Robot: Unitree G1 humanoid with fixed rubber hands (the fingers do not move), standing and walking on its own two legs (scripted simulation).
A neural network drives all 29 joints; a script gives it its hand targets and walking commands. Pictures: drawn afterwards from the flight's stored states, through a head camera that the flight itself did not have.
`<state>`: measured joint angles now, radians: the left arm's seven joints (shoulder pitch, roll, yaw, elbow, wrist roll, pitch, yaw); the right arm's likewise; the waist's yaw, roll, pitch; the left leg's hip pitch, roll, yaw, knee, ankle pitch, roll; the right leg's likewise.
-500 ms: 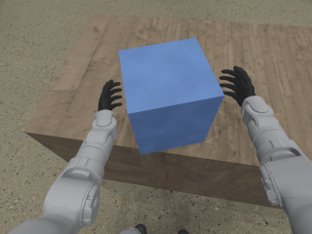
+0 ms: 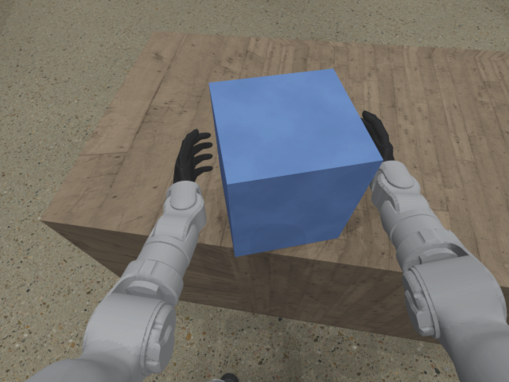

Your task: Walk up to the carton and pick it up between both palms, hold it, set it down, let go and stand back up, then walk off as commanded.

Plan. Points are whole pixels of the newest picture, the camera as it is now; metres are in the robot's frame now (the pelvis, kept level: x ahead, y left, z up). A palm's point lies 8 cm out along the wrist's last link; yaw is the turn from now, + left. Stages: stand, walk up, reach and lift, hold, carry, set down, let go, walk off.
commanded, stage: reach and lift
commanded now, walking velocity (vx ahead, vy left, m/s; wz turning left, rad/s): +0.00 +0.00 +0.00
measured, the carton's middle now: (280, 169) +0.46 +0.02 +0.01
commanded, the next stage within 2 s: none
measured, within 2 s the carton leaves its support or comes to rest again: leaves its support in 1.38 s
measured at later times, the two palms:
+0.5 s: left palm (190, 179) +0.40 +0.16 +0.05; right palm (381, 162) +0.46 -0.15 +0.05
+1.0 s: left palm (188, 186) +0.39 +0.17 +0.05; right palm (372, 162) +0.46 -0.13 +0.06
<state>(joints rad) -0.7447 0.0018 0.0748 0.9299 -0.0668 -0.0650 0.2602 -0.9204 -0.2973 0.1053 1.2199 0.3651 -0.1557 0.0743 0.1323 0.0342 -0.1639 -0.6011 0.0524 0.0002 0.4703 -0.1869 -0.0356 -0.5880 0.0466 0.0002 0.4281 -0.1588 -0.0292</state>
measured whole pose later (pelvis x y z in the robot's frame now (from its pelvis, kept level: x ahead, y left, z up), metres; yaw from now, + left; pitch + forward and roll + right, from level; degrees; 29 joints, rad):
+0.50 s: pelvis +0.00 +0.00 +0.00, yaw +0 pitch +18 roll -1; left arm -0.74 -0.02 0.09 0.93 -0.05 -0.06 0.30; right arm -0.92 -0.29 0.06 1.22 0.33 -0.12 0.03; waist 0.13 0.03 -0.16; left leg -0.60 0.06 0.00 0.47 -0.18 -0.04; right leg -0.59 0.05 0.00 0.43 -0.16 -0.03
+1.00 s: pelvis +0.00 +0.00 +0.00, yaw +0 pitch +18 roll -1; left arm -0.74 -0.11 0.35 0.94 0.19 -0.09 0.28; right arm -0.92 -0.18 -0.29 1.22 -0.08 -0.19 0.10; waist 0.13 0.03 -0.17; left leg -0.60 0.06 0.00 0.47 -0.18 -0.04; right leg -0.59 0.05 0.00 0.43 -0.15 -0.03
